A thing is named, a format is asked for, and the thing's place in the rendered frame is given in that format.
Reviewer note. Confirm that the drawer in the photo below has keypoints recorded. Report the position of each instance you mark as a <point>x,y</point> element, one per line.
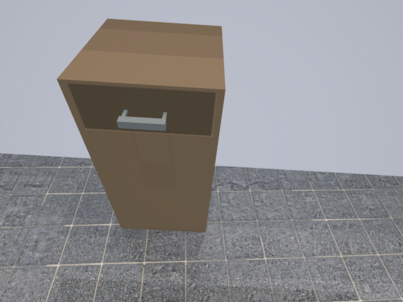
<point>188,112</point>

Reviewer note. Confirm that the cabinet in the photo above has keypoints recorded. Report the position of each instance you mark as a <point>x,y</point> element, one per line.
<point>154,181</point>

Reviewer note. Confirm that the handle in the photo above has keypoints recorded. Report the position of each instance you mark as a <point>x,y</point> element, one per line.
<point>139,123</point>

